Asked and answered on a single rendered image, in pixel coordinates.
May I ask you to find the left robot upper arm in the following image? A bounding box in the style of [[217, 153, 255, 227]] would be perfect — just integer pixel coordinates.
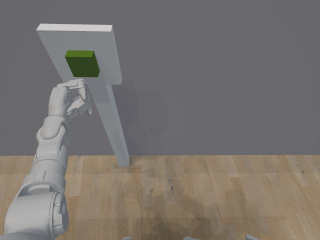
[[0, 191, 69, 240]]

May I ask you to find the robot left forearm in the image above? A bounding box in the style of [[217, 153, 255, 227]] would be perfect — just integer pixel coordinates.
[[3, 116, 71, 234]]

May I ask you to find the panel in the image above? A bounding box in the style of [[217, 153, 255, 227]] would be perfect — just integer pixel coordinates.
[[36, 23, 130, 167]]

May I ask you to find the left robot hand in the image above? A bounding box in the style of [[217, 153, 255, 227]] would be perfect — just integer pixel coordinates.
[[48, 79, 93, 124]]

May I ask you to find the button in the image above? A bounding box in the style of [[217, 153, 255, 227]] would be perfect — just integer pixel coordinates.
[[65, 50, 100, 78]]

